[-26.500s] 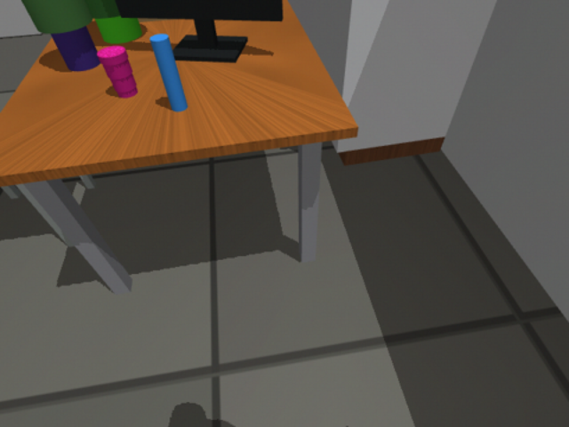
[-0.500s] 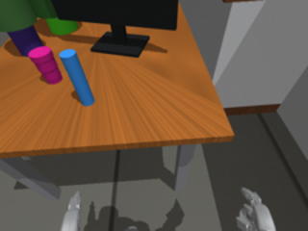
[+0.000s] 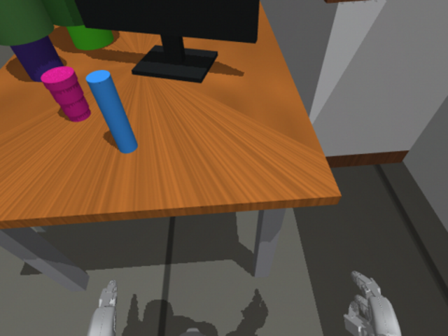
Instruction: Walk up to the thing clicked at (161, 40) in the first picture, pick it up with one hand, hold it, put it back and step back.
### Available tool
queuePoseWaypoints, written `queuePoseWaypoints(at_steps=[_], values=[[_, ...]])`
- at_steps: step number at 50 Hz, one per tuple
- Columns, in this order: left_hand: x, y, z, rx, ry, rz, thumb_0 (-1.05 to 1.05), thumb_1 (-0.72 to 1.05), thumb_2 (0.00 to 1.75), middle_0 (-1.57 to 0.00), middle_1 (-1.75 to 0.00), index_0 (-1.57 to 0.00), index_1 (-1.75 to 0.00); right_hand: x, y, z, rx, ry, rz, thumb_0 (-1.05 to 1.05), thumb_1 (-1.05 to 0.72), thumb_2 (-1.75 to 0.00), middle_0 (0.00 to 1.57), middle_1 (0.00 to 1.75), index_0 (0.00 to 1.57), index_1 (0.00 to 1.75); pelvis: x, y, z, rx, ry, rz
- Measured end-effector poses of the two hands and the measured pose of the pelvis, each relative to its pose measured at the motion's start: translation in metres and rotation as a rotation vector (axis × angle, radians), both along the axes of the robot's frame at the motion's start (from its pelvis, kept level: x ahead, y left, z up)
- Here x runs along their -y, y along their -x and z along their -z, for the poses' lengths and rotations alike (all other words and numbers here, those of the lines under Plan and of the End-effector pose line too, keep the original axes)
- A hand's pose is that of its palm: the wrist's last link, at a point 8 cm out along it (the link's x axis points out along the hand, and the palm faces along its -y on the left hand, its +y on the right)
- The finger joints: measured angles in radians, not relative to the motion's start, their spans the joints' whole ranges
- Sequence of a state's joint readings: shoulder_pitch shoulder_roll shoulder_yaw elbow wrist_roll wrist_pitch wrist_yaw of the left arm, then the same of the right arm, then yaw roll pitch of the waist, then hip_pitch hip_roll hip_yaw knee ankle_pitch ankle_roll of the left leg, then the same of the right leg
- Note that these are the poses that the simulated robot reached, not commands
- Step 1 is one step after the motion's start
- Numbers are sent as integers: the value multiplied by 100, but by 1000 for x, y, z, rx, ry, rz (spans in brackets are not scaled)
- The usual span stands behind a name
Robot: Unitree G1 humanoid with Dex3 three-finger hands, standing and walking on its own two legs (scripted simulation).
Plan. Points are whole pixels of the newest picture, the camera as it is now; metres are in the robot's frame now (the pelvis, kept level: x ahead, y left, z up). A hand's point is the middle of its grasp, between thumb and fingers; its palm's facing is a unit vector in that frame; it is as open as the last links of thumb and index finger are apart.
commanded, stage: home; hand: left
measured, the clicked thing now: (115, 115) +0.55 +0.26 +0.11
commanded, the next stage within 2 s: stand in 0.34 s
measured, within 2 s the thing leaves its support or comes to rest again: neither
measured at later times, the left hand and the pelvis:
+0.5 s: hand out of the picture +0.11 +0.25 -0.12, palm faces -0.05 -0.92 -0.38, open 17.6 cm; pelvis +0.00 +0.00 +0.01, yaw +0 degrees
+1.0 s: hand out of the picture +0.06 +0.27 -0.11, palm faces -0.05 -0.93 -0.35, open 8.1 cm; pelvis +0.00 +0.02 +0.05, yaw -1 degrees
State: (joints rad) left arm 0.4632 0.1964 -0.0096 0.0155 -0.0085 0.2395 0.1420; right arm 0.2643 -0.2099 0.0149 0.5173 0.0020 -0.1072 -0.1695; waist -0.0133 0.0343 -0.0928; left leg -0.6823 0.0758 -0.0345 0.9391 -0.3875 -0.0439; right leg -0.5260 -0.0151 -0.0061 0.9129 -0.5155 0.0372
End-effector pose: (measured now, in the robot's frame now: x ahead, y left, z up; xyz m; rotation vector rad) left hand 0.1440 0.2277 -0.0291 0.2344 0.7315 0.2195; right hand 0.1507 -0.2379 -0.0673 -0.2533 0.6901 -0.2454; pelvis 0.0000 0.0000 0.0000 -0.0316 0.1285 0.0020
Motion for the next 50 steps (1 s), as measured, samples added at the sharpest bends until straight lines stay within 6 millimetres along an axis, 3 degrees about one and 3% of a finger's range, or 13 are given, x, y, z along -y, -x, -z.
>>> queuePoseWaypoints(at_steps=[12,14,20,28,33,40,45,50], values=[[0,-3,0,-2,-3,0,-1,-59,3,-5,-4,-5,-4,1,-2,1,3,3,4,1,-90,-90,20,30,21,31,1,-2,1,-1,0,0],[-3,-5,7,-3,-38,63,-1,-59,3,-5,-4,-5,-4,3,-1,6,-54,27,-61,1,-90,-90,20,30,21,31,1,0,-1,32,-10,-2],[-38,12,38,-136,-79,119,-1,-57,3,-5,-4,-5,-5,29,20,19,-272,36,-116,1,-90,-90,20,30,21,31,1,0,-5,88,-37,-2],[-73,54,54,-331,-97,57,-1,-51,10,-10,-10,-9,-11,56,56,16,-399,49,-15,1,-90,-90,20,30,21,30,-6,-7,-14,118,-29,8],[-82,70,58,-407,-90,32,-1,-28,33,-15,-20,-15,-21,53,71,15,-461,39,17,1,-90,-90,20,30,20,30,-10,-9,-20,132,-27,11],[-84,78,58,-457,-64,11,0,19,69,-19,-27,-19,-27,38,81,14,-502,7,28,1,-90,-90,20,30,20,30,-16,-8,-30,154,-22,19],[-83,82,53,-478,-53,6,0,54,82,-20,-29,-20,-29,29,84,11,-513,-15,31,1,-90,-90,20,30,21,30,-18,-7,-38,167,-21,20],[-83,85,47,-497,-50,2,0,76,87,-20,-29,-20,-30,27,86,7,-517,-28,33,1,-90,-90,20,30,21,30,-18,-4,-45,175,-25,21]])
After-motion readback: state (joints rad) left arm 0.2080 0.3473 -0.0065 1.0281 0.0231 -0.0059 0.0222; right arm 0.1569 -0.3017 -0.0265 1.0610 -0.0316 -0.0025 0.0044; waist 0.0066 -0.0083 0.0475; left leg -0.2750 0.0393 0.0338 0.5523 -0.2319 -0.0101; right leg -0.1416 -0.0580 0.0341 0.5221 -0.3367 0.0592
